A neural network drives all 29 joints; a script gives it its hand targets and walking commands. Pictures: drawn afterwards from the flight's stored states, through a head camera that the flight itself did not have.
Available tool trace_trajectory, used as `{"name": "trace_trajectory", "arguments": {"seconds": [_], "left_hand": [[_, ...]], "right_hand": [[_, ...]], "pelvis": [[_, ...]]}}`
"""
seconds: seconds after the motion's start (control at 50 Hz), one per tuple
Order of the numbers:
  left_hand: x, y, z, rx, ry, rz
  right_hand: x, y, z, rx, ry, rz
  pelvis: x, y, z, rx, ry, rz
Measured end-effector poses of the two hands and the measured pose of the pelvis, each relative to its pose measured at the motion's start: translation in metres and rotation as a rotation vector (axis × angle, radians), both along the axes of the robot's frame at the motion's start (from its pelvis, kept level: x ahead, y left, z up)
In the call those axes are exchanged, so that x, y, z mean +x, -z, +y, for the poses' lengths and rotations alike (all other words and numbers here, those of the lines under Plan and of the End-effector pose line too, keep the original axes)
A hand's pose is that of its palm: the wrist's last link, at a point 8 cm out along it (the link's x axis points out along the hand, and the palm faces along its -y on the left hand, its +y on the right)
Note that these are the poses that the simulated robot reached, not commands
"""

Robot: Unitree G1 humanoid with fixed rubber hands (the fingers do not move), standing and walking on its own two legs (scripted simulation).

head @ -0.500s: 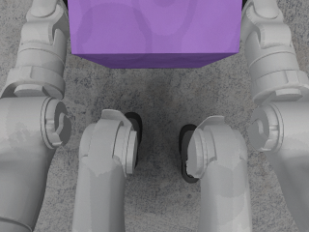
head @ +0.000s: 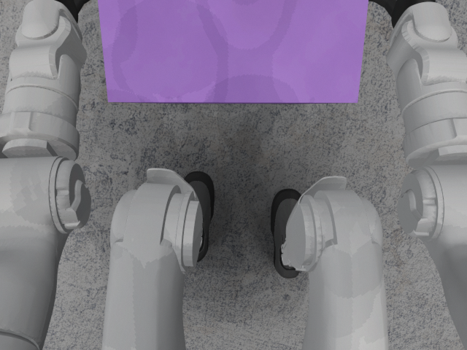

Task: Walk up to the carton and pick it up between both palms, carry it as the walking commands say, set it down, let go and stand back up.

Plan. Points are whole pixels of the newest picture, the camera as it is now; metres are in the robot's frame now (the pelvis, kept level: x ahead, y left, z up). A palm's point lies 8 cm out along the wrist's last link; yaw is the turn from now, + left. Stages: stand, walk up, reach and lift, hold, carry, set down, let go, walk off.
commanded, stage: set down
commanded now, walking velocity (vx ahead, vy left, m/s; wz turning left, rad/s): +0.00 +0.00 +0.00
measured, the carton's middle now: (233, 52) +0.49 +0.05 -0.23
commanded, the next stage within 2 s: let go in 1.32 s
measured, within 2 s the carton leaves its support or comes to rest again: neither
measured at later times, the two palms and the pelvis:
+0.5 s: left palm out of the picture +0.53 +0.28 -0.02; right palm out of the picture +0.56 -0.18 -0.02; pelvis +0.00 +0.00 +0.08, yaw +0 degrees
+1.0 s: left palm out of the picture +0.53 +0.29 +0.13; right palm out of the picture +0.56 -0.19 +0.13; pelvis +0.03 +0.01 +0.21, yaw +0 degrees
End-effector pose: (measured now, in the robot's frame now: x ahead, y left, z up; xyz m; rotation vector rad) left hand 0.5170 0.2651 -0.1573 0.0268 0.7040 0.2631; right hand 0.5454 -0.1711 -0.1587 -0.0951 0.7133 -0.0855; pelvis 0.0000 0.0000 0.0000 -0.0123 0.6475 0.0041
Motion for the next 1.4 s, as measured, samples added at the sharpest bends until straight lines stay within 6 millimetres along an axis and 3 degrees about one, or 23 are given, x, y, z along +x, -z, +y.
{"name": "trace_trajectory", "arguments": {"seconds": [0.12,0.28,0.68,1.18,1.3,1.4], "left_hand": [[0.003,-0.014,0.006,-0.004,0.003,-0.033],[0.007,-0.061,0.009,-0.009,0.017,-0.063],[0.012,-0.191,0.017,-0.018,0.039,-0.074],[0.007,-0.343,0.024,-0.016,0.054,-0.072],[0.004,-0.371,0.021,-0.013,0.06,-0.059],[0.001,-0.374,0.017,-0.007,0.068,-0.034]], "right_hand": [[0.004,-0.014,-0.001,0.0,-0.006,-0.026],[0.009,-0.062,-0.006,-0.005,-0.006,-0.057],[0.014,-0.189,-0.013,0.015,-0.006,-0.069],[0.012,-0.344,-0.013,0.035,-0.02,-0.07],[0.008,-0.368,-0.013,0.036,-0.026,-0.052],[0.004,-0.371,-0.011,0.025,-0.034,-0.033]], "pelvis": [[0.0,-0.003,-0.002,-0.001,-0.004,0.0],[0.001,-0.026,-0.002,-0.004,-0.006,0.026],[0.008,-0.126,0.002,-0.009,-0.008,0.145],[0.039,-0.267,0.008,-0.014,-0.016,0.123],[0.045,-0.294,0.008,-0.013,-0.015,0.107],[0.048,-0.304,0.006,-0.014,-0.015,0.103]]}}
